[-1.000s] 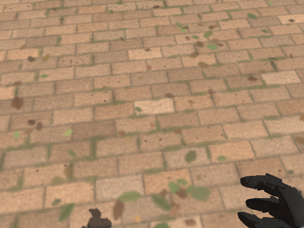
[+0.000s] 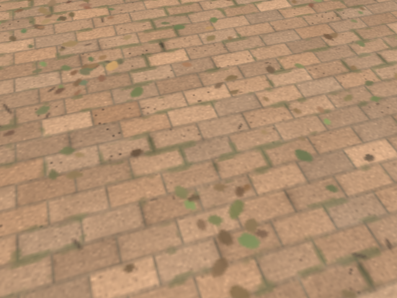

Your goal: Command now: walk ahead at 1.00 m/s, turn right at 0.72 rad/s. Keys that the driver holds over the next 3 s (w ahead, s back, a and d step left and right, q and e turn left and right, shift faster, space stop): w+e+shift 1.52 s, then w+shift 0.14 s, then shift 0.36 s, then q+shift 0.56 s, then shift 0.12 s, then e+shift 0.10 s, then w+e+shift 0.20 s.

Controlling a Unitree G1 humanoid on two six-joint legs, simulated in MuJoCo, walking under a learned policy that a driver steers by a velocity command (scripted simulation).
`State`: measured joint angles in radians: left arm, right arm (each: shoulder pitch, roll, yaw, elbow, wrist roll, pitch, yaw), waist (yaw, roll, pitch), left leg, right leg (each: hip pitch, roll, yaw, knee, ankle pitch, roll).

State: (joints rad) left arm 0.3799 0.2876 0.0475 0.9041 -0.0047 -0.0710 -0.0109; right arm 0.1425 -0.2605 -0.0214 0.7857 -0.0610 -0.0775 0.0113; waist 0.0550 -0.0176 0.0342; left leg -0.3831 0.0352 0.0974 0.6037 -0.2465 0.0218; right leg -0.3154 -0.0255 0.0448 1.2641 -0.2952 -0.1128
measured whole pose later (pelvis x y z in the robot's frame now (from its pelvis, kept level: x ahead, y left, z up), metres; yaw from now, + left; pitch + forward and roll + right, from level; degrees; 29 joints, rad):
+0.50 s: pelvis +0.45 -0.09 -0.01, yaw -27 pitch -1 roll -1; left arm 0.38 0.31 0.08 0.87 0.01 -0.02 0.00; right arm 0.10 -0.21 0.01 0.70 -0.06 -0.08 0.00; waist 0.03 0.00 0.06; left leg -0.51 0.11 -0.10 1.34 -0.35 -0.05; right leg -0.26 0.24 -0.02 0.56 -0.27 -0.21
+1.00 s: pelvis +0.86 -0.28 +0.01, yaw -55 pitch +1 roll +3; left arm 0.12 0.38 0.06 0.68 0.04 0.00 -0.06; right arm 0.38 -0.34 -0.07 0.82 -0.03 -0.08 0.00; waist -0.04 -0.06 0.02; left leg -0.11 0.00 0.17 0.39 -0.28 -0.02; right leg -0.67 -0.03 0.00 1.27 -0.21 -0.10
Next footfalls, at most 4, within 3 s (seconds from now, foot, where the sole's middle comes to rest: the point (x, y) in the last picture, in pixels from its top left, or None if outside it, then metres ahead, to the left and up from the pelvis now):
0.34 right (244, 294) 0.49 -0.10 -0.76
0.78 left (264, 178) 0.96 -0.19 -0.76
1.26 right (372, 170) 1.03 -0.64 -0.76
1.66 left None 1.27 -1.02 -0.76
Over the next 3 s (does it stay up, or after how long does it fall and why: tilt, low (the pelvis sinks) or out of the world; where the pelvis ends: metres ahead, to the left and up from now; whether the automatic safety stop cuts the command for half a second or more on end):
stays up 1.16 -1.21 0.01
